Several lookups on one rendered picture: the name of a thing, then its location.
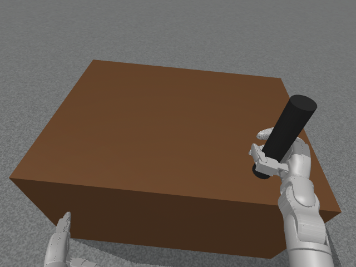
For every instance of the left robot hand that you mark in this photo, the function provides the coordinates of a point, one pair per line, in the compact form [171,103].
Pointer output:
[59,245]

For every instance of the right robot arm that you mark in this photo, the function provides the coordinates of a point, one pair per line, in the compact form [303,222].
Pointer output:
[306,237]

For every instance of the can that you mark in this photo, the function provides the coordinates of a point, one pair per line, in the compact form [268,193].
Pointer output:
[294,117]

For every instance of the right robot hand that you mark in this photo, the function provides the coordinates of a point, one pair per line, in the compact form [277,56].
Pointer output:
[296,162]

